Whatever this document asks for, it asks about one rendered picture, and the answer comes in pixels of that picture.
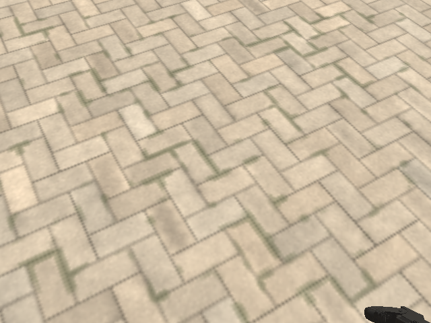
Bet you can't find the robot right hand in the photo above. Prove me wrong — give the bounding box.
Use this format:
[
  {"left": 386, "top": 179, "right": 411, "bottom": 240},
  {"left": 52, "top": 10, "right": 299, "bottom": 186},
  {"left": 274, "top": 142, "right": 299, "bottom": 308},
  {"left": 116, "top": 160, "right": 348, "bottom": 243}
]
[{"left": 364, "top": 306, "right": 430, "bottom": 323}]

